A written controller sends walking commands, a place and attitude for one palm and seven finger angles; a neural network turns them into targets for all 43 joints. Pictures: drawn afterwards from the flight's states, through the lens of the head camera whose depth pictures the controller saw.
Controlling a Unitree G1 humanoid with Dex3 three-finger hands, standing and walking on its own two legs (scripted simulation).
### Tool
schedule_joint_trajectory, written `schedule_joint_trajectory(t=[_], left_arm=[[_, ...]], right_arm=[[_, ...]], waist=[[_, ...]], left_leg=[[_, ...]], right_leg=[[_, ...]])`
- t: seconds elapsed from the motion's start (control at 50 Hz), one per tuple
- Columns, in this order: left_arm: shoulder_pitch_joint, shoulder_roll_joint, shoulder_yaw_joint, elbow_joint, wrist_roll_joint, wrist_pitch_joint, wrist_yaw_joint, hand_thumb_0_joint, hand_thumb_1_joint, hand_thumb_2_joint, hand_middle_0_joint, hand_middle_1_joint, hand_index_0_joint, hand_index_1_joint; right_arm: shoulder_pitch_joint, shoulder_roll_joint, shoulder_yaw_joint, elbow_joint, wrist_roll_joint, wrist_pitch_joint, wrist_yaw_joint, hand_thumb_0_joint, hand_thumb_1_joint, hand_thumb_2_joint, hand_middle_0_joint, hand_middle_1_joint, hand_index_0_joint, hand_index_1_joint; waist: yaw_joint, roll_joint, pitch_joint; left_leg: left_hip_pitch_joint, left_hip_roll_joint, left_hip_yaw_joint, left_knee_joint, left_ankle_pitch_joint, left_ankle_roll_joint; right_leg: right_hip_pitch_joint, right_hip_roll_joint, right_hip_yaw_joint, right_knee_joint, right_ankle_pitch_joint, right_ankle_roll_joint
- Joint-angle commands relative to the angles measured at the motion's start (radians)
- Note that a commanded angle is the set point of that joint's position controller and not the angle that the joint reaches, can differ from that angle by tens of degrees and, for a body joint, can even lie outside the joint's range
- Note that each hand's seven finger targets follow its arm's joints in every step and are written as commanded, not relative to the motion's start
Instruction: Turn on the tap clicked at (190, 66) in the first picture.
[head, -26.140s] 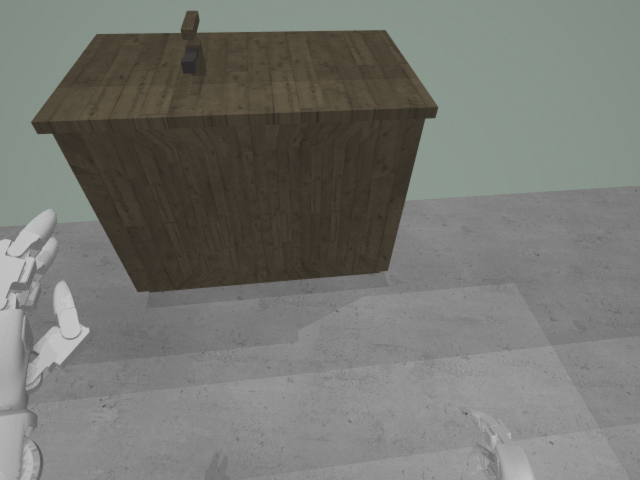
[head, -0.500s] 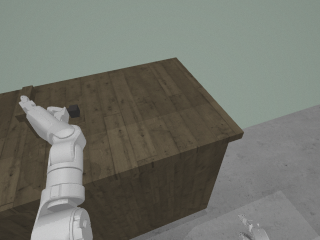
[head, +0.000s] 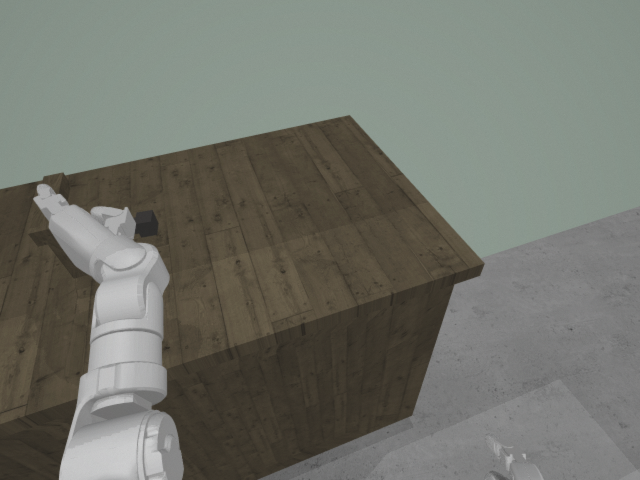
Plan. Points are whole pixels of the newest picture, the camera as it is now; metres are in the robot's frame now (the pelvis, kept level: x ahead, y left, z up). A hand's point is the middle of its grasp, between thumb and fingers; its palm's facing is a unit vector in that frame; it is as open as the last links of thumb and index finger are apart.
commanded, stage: draw the hand back beside the body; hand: left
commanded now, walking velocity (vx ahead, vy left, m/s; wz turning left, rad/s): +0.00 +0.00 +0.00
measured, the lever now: (146, 223) +0.44 +0.32 +0.09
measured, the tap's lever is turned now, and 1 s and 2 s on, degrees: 83 83 83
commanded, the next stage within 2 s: step back with the hand held close in 1.56 s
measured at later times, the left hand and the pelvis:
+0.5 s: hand (109, 267) +0.30 +0.28 +0.15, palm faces +0.45 -0.86 -0.25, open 7.7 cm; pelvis +0.01 +0.01 +0.00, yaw -3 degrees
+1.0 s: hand (95, 303) +0.24 +0.26 +0.16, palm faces +0.36 -0.88 -0.29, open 7.5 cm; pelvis +0.00 +0.03 +0.01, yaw -3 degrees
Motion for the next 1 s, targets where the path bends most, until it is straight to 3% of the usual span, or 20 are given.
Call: schedule_joint_trajectory(t=[0.0, 0.06, 0.08, 0.1, 0.14, 0.18, 0.22, 0.24, 0.26, 0.28, 0.32, 0.36, 0.46, 0.5, 0.54, 0.7, 0.74, 0.84, 0.9, 0.98], left_arm=[[-0.444, 0.219, -0.028, -0.222, 0.03, -0.052, 0.007, 0.0, 0.9, 0.9, -0.15, -0.15, -0.15, -0.15], [-0.451, 0.245, -0.011, -0.204, 0.03, -0.047, 0.006, 0.0, 0.9, 0.9, -0.15, -0.15, -0.15, -0.15], [-0.413, 0.192, -0.194, -0.32, 0.077, -0.076, -0.154, 0.0, 0.9, 0.9, -0.151, -0.153, -0.151, -0.153], [-0.38, 0.277, -0.112, -0.324, 0.063, -0.091, -0.224, 0.0, 0.9, 0.9, -0.152, -0.156, -0.152, -0.156], [-0.301, 0.291, -0.118, -0.408, 0.028, -0.116, -0.352, 0.0, 0.9, 0.9, -0.154, -0.162, -0.154, -0.162], [-0.116, 0.337, -0.056, -0.384, -0.04, -0.109, -0.464, 0.0, 0.9, 0.9, -0.156, -0.168, -0.156, -0.168], [-0.011, 0.351, 0.021, -0.435, -0.116, -0.071, -0.485, 0.0, 0.9, 0.9, -0.158, -0.174, -0.158, -0.174], [0.051, 0.376, 0.075, -0.459, -0.13, -0.052, -0.469, 0.0, 0.9, 0.9, -0.159, -0.177, -0.159, -0.177], [0.072, 0.337, 0.05, -0.522, -0.136, -0.035, -0.45, 0.0, 0.9, 0.9, -0.16, -0.18, -0.16, -0.18], [0.274, 0.502, 0.039, -0.412, -0.086, -0.139, -0.52, 0.0, 0.9, 0.9, -0.161, -0.183, -0.161, -0.183], [0.26, 0.492, 0.016, -0.508, -0.094, -0.248, -0.572, 0.0, 0.9, 0.9, -0.163, -0.189, -0.163, -0.189], [0.131, 0.505, -0.012, -0.671, -0.077, -0.333, -0.586, 0.0, 0.9, 0.9, -0.165, -0.195, -0.165, -0.195], [0.126, 0.41, -0.108, -0.636, -0.065, -0.408, -0.588, 0.0, 0.9, 0.9, -0.17, -0.21, -0.17, -0.21], [0.189, 0.382, -0.128, -0.584, -0.068, -0.418, -0.59, 0.0, 0.9, 0.9, -0.172, -0.216, -0.172, -0.216], [0.206, 0.365, -0.143, -0.585, -0.067, -0.431, -0.598, 0.0, 0.9, 0.9, -0.174, -0.222, -0.174, -0.222], [0.444, 0.414, -0.043, -0.677, -0.076, -0.448, -0.614, 0.0, 0.9, 0.9, -0.182, -0.246, -0.182, -0.246], [0.473, 0.433, -0.014, -0.716, -0.074, -0.448, -0.618, 0.0, 0.9, 0.9, -0.184, -0.252, -0.184, -0.252], [0.53, 0.382, -0.06, -0.812, -0.067, -0.446, -0.623, 0.0, 0.9, 0.9, -0.189, -0.267, -0.189, -0.267], [0.593, 0.363, -0.074, -0.818, -0.069, -0.441, -0.622, 0.0, 0.9, 0.9, -0.192, -0.276, -0.192, -0.276], [0.633, 0.357, -0.078, -0.864, -0.062, -0.445, -0.618, 0.0, 0.9, 0.9, -0.196, -0.288, -0.196, -0.288]], right_arm=[[-0.148, -0.098, -0.025, -0.148, -0.003, -0.054, -0.005, 0.0, -0.9, -0.9, 0.2, 0.3, 0.2, 0.3], [-0.153, -0.098, -0.022, -0.147, -0.001, -0.048, -0.008, 0.0, -0.9, -0.9, 0.2, 0.3, 0.2, 0.3], [-0.11, -0.125, -0.022, -0.153, 0.002, -0.03, -0.028, 0.0, -0.9, -0.9, 0.2, 0.3, 0.2, 0.3], [-0.099, -0.123, -0.027, -0.177, 0.009, -0.023, -0.045, 0.0, -0.9, -0.9, 0.2, 0.3, 0.2, 0.3], [-0.104, -0.11, -0.015, -0.209, 0.019, -0.006, -0.066, 0.0, -0.9, -0.9, 0.2, 0.3, 0.2, 0.3], [-0.103, -0.107, -0.005, -0.234, 0.032, 0.008, -0.081, 0.0, -0.9, -0.9, 0.2, 0.3, 0.2, 0.3], [-0.137, -0.096, 0.007, -0.265, 0.047, 0.009, -0.09, 0.0, -0.9, -0.9, 0.2, 0.3, 0.2, 0.3], [-0.161, -0.091, 0.011, -0.271, 0.05, 0.01, -0.088, 0.0, -0.9, -0.9, 0.2, 0.3, 0.2, 0.3], [-0.178, -0.083, 0.019, -0.284, 0.051, 0.005, -0.083, 0.0, -0.9, -0.9, 0.2, 0.3, 0.2, 0.3], [-0.078, -0.122, -0.004, -0.244, 0.022, 0.002, -0.055, 0.0, -0.9, -0.9, 0.2, 0.3, 0.2, 0.3], [-0.103, -0.111, -0.004, -0.286, 0.028, -0.009, -0.041, 0.0, -0.9, -0.9, 0.2, 0.3, 0.2, 0.3], [-0.115, -0.11, -0.008, -0.296, 0.025, -0.04, -0.038, 0.0, -0.9, -0.9, 0.2, 0.3, 0.2, 0.3], [-0.114, -0.116, -0.009, -0.276, 0.024, -0.084, -0.041, 0.0, -0.9, -0.9, 0.2, 0.3, 0.2, 0.3], [-0.112, -0.12, -0.009, -0.269, 0.024, -0.085, -0.04, 0.0, -0.9, -0.9, 0.2, 0.3, 0.2, 0.3], [-0.12, -0.12, -0.009, -0.265, 0.028, -0.081, -0.039, 0.0, -0.9, -0.9, 0.2, 0.3, 0.2, 0.3], [-0.14, -0.105, -0.001, -0.299, 0.012, -0.052, -0.028, 0.0, -0.9, -0.9, 0.2, 0.3, 0.2, 0.3], [-0.145, -0.103, 0.0, -0.303, 0.01, -0.046, -0.027, 0.0, -0.9, -0.9, 0.2, 0.3, 0.2, 0.3], [-0.149, -0.095, 0.005, -0.322, 0.004, -0.053, -0.022, 0.0, -0.9, -0.9, 0.2, 0.3, 0.2, 0.3], [-0.146, -0.096, 0.002, -0.321, 0.001, -0.055, -0.022, 0.0, -0.9, -0.9, 0.2, 0.3, 0.2, 0.3], [-0.147, -0.099, 0.0, -0.319, 0.0, -0.059, -0.023, 0.0, -0.9, -0.9, 0.2, 0.3, 0.2, 0.3]], waist=[[0.001, -0.057, -0.235], [0.004, -0.052, -0.228], [-0.059, -0.101, -0.233], [-0.036, -0.087, -0.268], [-0.017, -0.012, -0.285], [0.01, -0.081, -0.257], [0.045, -0.096, -0.234], [0.071, -0.045, -0.224], [0.072, -0.043, -0.205], [0.01, -0.078, -0.102], [0.019, -0.054, -0.092], [0.001, 0.075, -0.116], [-0.029, 0.053, -0.056], [-0.024, -0.031, -0.037], [-0.022, 0.005, -0.039], [0.018, -0.027, -0.05], [0.022, 0.018, -0.039], [0.018, 0.057, -0.038], [0.015, -0.017, -0.014], [0.015, 0.001, -0.007]], left_leg=[[0.045, -0.027, 0.048, -0.029, 0.225, 0.048], [0.042, -0.027, 0.043, -0.038, 0.204, 0.049], [0.097, -0.025, 0.064, -0.012, 0.239, 0.067], [0.103, -0.031, 0.065, -0.007, 0.26, 0.074], [0.138, -0.032, 0.063, -0.011, 0.306, 0.072], [0.114, -0.027, 0.064, -0.022, 0.303, 0.071], [0.097, -0.026, 0.069, -0.038, 0.286, 0.065], [0.096, -0.026, 0.066, -0.046, 0.298, 0.058], [0.098, -0.025, 0.066, -0.05, 0.313, 0.056], [0.115, 0.002, 0.064, -0.049, 0.278, 0.063], [0.113, -0.002, 0.072, -0.067, 0.261, 0.068], [0.189, -0.007, 0.07, -0.075, 0.262, 0.066], [0.248, -0.004, 0.063, -0.095, 0.191, 0.072], [0.231, -0.006, 0.053, -0.111, 0.156, 0.074], [0.237, -0.009, 0.05, -0.127, 0.138, 0.074], [0.213, 0.003, 0.044, -0.142, 0.218, 0.064], [0.202, 0.004, 0.044, -0.144, 0.217, 0.06], [0.221, 0.005, 0.039, -0.141, 0.234, 0.055], [0.217, 0.009, 0.041, -0.136, 0.222, 0.06], [0.218, 0.009, 0.038, -0.132, 0.213, 0.06]], right_leg=[[0.102, -0.033, 0.031, -0.075, 0.244, 0.044], [0.096, -0.032, 0.031, -0.08, 0.21, 0.042], [0.079, -0.019, 0.063, -0.036, 0.318, 0.041], [0.109, -0.018, 0.066, -0.036, 0.367, 0.037], [0.143, -0.019, 0.071, -0.028, 0.43, 0.033], [0.185, -0.014, 0.073, -0.039, 0.463, 0.041], [0.219, -0.016, 0.07, -0.065, 0.456, 0.053], [0.229, -0.015, 0.064, -0.067, 0.441, 0.047], [0.224, -0.015, 0.058, -0.067, 0.436, 0.047], [0.179, -0.032, 0.074, -0.085, 0.458, 0.05], [0.187, -0.029, 0.083, -0.105, 0.421, 0.044], [0.156, -0.025, 0.085, -0.13, 0.367, 0.034], [0.09, -0.011, 0.079, -0.176, 0.251, 0.03], [0.092, -0.008, 0.071, -0.182, 0.21, 0.033], [0.094, -0.009, 0.072, -0.19, 0.181, 0.029], [0.178, -0.011, 0.065, -0.186, 0.256, 0.023], [0.183, -0.013, 0.066, -0.191, 0.249, 0.02], [0.173, -0.012, 0.064, -0.191, 0.251, 0.016], [0.16, -0.01, 0.062, -0.198, 0.245, 0.021], [0.153, -0.012, 0.063, -0.198, 0.231, 0.019]])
